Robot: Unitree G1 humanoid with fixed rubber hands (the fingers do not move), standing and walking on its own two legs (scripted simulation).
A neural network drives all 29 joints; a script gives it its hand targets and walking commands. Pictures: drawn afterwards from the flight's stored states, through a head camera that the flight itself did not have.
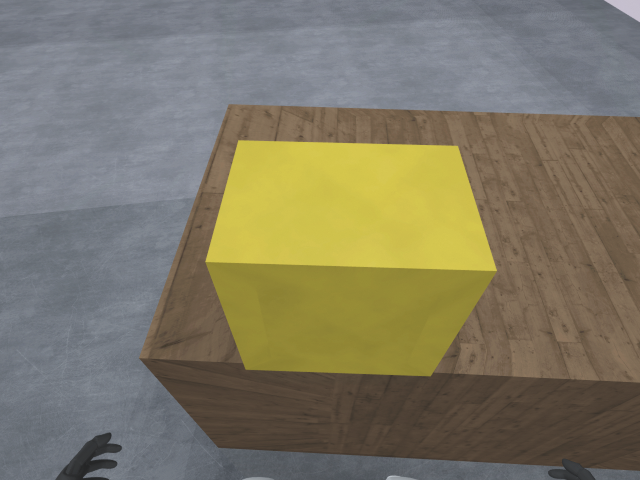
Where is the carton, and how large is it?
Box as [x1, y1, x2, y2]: [205, 140, 496, 375]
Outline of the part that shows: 238,140 205,262 245,368 267,370 430,375 496,271 457,146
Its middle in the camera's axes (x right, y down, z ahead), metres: +0.03 +0.04 +0.54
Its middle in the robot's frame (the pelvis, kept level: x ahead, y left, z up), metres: +0.38 +0.00 +0.03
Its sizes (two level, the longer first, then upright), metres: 0.278 0.191 0.277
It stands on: a pedestal, 0.63 m high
